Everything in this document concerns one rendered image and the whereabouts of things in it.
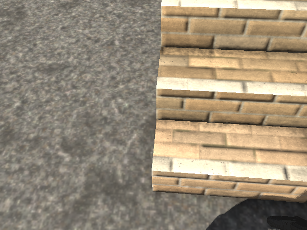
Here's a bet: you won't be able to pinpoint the stairs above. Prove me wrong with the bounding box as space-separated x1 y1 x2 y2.
152 0 307 203

